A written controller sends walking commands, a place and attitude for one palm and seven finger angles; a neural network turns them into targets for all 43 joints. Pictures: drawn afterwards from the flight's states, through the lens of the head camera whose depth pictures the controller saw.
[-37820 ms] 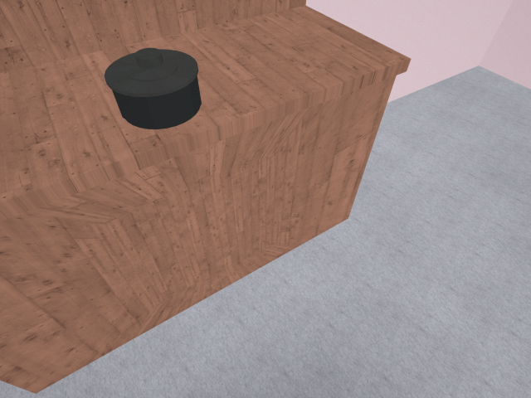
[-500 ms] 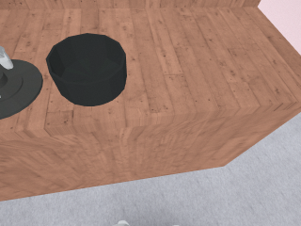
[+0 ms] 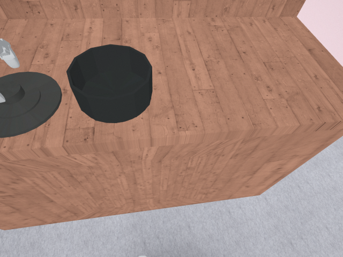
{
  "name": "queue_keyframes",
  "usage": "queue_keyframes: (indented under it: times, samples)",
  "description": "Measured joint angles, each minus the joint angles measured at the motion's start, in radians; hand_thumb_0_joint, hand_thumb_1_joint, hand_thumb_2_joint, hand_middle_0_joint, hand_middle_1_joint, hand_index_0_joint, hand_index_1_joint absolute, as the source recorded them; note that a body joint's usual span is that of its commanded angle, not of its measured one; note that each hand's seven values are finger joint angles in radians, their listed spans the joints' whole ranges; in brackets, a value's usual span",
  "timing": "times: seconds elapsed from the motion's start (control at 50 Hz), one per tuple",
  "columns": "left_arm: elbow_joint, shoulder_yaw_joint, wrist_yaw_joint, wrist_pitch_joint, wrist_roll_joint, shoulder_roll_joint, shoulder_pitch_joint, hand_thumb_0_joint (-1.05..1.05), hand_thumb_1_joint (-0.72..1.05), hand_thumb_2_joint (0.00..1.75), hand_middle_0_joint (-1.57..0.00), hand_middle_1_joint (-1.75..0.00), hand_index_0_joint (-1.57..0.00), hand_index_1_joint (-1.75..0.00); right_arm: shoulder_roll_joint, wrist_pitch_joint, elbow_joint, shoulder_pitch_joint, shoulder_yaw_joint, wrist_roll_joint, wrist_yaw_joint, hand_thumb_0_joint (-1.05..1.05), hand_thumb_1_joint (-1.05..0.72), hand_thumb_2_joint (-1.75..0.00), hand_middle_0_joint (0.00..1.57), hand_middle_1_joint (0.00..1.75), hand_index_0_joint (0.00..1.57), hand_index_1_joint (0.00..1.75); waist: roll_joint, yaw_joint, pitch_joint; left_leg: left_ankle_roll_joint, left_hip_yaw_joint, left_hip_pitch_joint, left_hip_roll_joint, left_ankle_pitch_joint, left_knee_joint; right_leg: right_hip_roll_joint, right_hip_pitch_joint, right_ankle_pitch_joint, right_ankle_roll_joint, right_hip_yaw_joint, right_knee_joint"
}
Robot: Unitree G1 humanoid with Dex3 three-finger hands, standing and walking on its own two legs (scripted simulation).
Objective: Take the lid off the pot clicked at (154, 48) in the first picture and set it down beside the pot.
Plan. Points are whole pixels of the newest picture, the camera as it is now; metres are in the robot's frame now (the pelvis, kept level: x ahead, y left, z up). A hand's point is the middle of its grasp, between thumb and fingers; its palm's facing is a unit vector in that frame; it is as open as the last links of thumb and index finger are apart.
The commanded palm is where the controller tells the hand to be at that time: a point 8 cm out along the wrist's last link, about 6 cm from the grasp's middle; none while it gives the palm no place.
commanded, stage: raise the empty hand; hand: left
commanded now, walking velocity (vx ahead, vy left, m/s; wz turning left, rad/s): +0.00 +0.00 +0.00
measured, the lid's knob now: (9, 92) +0.46 +0.36 +0.10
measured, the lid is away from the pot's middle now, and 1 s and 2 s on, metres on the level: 0.23 0.23 0.23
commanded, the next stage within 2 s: draw the hand back to the body in 0.84 s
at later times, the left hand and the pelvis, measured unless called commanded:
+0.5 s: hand out of the picture +0.45 +0.37 +0.21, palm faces -0.29 -0.13 -0.95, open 11.0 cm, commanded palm +0.47 +0.36 +0.29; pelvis +0.00 +0.00 +0.01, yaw +1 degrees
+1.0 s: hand out of the picture +0.47 +0.35 +0.24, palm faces -0.27 -0.12 -0.96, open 11.0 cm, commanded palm +0.46 +0.35 +0.31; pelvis +0.01 -0.02 +0.01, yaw +1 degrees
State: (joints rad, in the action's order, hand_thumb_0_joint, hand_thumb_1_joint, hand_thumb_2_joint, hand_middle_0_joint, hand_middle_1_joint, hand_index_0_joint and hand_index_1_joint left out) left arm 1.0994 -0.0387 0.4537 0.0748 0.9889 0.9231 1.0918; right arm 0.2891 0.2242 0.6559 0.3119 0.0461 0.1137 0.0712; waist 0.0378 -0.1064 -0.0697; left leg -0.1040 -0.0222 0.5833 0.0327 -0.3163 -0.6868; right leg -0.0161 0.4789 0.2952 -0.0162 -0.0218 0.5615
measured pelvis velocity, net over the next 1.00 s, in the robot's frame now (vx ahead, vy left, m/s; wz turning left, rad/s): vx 0.01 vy -0.02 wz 0.01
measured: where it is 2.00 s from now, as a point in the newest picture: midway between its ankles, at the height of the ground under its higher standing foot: outside the picture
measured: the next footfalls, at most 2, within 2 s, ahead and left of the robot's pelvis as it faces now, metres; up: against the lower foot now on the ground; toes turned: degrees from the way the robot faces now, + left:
none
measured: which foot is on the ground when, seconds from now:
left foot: down 0.00-1.00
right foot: down 0.00-1.00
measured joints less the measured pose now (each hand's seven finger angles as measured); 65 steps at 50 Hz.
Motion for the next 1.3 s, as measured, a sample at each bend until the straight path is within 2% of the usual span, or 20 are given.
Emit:
queue_keyframes:
  times: [0.1,0.18,0.36,0.44,0.52,0.74,0.88,0.96,1.06,1.3]
  samples:
    - [-0.015,0.027,0.005,0.007,-0.002,0.010,0.008,0.00,-0.08,0.81,-0.44,-0.71,-0.44,-0.72,-0.003,-0.003,-0.004,0.000,0.003,-0.002,0.001,0.00,-0.91,-0.90,0.20,0.30,0.20,0.30,-0.003,-0.005,-0.002,0.000,-0.002,-0.018,0.001,0.005,0.015,0.001,-0.016,-0.006,-0.002,0.003,-0.014]
    - [0.006,0.000,0.012,-0.015,0.005,0.016,0.042,0.00,-0.08,0.81,-0.44,-0.71,-0.44,-0.72,0.000,-0.004,-0.004,0.001,0.001,-0.002,-0.006,0.00,-0.91,-0.90,0.20,0.30,0.20,0.30,-0.001,-0.004,0.000,0.001,-0.001,-0.027,0.003,0.009,0.024,0.003,-0.026,-0.008,0.003,0.002,-0.022]
    - [0.002,-0.024,0.040,-0.040,0.007,0.024,0.082,0.00,-0.08,0.81,-0.44,-0.71,-0.44,-0.72,0.003,-0.009,0.006,0.001,0.001,-0.001,-0.008,0.00,-0.91,-0.90,0.20,0.30,0.20,0.30,-0.007,0.001,0.009,0.002,0.004,-0.045,0.008,0.021,0.048,0.006,-0.044,-0.016,0.001,-0.002,-0.044]
    - [-0.004,-0.014,0.044,-0.039,0.011,0.034,0.099,0.00,-0.09,0.81,-0.44,-0.71,-0.44,-0.72,0.005,-0.016,0.009,0.000,0.003,-0.002,-0.008,0.00,-0.91,-0.90,0.20,0.30,0.20,0.30,-0.008,-0.002,0.008,0.004,0.005,-0.052,0.007,0.024,0.058,0.005,-0.051,-0.020,0.002,-0.002,-0.054]
    - [0.012,-0.039,0.052,-0.060,0.012,0.039,0.131,0.00,-0.09,0.81,-0.44,-0.71,-0.44,-0.72,0.008,-0.019,0.011,-0.002,0.001,0.000,-0.012,0.00,-0.91,-0.90,0.20,0.30,0.20,0.30,-0.006,-0.002,0.010,0.005,0.006,-0.059,0.008,0.025,0.065,0.006,-0.058,-0.021,0.002,-0.002,-0.060]
    - [0.012,-0.034,0.068,-0.088,0.030,0.056,0.177,0.00,-0.09,0.81,-0.44,-0.71,-0.44,-0.72,0.007,-0.023,0.012,-0.005,0.008,-0.001,-0.018,0.00,-0.91,-0.90,0.20,0.30,0.20,0.30,-0.003,-0.007,0.011,0.011,0.005,-0.080,0.008,0.034,0.094,0.006,-0.074,-0.026,0.000,0.001,-0.081]
    - [0.068,-0.076,0.069,-0.121,0.031,0.063,0.217,0.00,-0.09,0.81,-0.44,-0.71,-0.44,-0.72,0.009,-0.022,0.016,-0.009,0.014,0.006,-0.021,0.00,-0.91,-0.90,0.20,0.30,0.20,0.30,-0.001,-0.006,0.017,0.014,0.002,-0.088,0.005,0.035,0.104,0.003,-0.078,-0.026,-0.004,0.005,-0.084]
    - [0.040,-0.070,0.077,-0.123,0.040,0.051,0.205,0.00,-0.09,0.81,-0.44,-0.71,-0.44,-0.72,0.008,-0.024,0.020,-0.007,0.012,0.003,-0.021,0.00,-0.91,-0.90,0.20,0.30,0.20,0.30,-0.004,-0.006,0.022,0.018,0.006,-0.090,0.006,0.040,0.113,0.003,-0.080,-0.027,0.000,0.001,-0.091]
    - [-0.009,-0.005,0.066,-0.102,0.036,0.066,0.160,0.00,-0.09,0.81,-0.44,-0.71,-0.44,-0.72,0.009,-0.018,0.006,-0.005,0.005,-0.001,-0.023,0.00,-0.91,-0.90,0.20,0.30,0.20,0.30,-0.004,-0.014,0.012,0.023,0.002,-0.097,0.002,0.037,0.119,0.000,-0.081,-0.023,0.003,0.007,-0.090]
    - [-0.286,0.082,0.074,-0.143,-0.043,0.036,-0.121,0.00,-0.09,0.81,-0.44,-0.71,-0.44,-0.72,0.016,0.014,-0.051,-0.050,-0.004,0.005,-0.043,0.00,-0.91,-0.90,0.20,0.30,0.20,0.30,0.017,0.018,0.019,0.028,0.001,-0.149,0.000,0.037,0.134,-0.002,-0.128,-0.018,0.008,0.008,-0.093]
